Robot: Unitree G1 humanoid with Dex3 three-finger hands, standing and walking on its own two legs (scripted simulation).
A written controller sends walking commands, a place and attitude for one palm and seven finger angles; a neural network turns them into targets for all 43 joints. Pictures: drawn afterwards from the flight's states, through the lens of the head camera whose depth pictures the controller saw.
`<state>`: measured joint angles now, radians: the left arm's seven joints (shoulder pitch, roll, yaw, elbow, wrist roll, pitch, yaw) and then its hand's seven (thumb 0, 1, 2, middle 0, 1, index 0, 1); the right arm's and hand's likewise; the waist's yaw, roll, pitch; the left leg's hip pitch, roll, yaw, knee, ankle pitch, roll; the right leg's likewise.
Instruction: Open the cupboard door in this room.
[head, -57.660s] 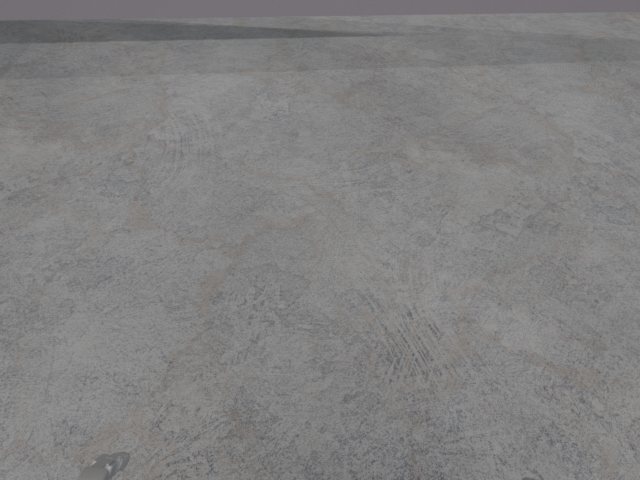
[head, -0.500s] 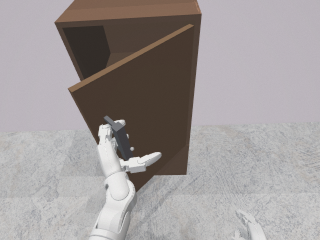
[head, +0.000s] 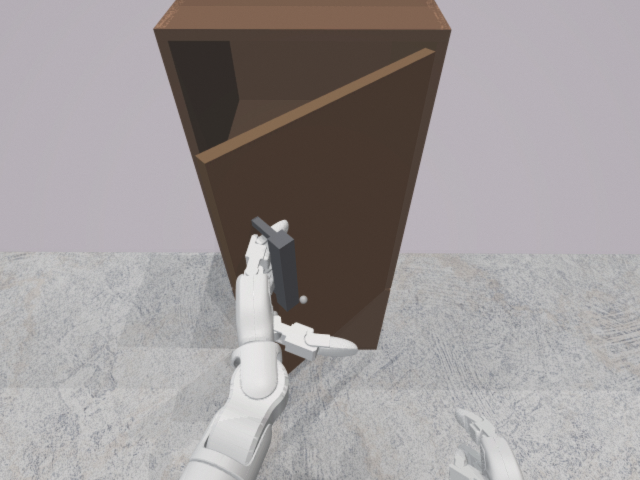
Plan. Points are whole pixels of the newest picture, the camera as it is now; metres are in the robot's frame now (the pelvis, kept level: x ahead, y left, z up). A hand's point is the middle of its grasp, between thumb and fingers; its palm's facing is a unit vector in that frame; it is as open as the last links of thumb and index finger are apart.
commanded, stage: slide the hand sideways off the handle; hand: left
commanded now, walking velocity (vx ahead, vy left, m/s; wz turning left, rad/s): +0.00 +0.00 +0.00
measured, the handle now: (274, 264) +0.37 +0.09 +0.08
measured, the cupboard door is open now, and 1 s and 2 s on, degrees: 44 47 47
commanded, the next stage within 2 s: draw the hand back to the body in 1.10 s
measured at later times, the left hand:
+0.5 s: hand (293, 334) +0.27 +0.05 +0.08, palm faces -0.02 -1.00 +0.00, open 16.3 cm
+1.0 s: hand (260, 368) +0.23 +0.08 +0.08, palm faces +0.05 -1.00 -0.03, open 16.3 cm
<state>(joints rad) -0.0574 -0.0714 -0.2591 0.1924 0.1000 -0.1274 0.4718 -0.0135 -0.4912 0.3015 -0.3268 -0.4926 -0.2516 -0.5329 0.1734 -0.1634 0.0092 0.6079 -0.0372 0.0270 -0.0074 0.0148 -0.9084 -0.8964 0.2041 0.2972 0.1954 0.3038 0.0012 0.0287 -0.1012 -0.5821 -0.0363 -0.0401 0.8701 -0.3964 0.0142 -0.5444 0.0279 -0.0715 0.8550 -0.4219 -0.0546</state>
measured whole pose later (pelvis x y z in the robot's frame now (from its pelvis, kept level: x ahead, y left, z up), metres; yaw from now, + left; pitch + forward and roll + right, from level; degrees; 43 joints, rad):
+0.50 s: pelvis +0.00 +0.02 +0.00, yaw -2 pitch +5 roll -1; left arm 0.16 -0.02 -0.31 0.00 0.06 -0.15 0.29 -0.01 -0.50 0.30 -0.14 -0.30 -0.15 -0.30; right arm 0.23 -0.17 0.03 0.51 -0.01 0.01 0.01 0.02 -0.91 -0.90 0.20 0.30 0.20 0.30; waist 0.00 0.03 -0.08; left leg -0.55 -0.03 0.00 0.88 -0.42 0.04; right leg -0.52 0.03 -0.03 0.85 -0.42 -0.02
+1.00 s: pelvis +0.03 -0.02 +0.00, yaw -1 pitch +7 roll +0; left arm 0.54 0.08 -0.17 -0.29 -0.05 -0.22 0.09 -0.01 -0.49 0.30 -0.15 -0.30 -0.15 -0.30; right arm 0.24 -0.20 0.03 0.46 0.00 -0.06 -0.01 0.02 -0.91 -0.90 0.20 0.30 0.20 0.30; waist 0.02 0.04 -0.11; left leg -0.57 -0.02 -0.03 0.89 -0.45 -0.01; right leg -0.54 0.05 -0.06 0.89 -0.48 -0.07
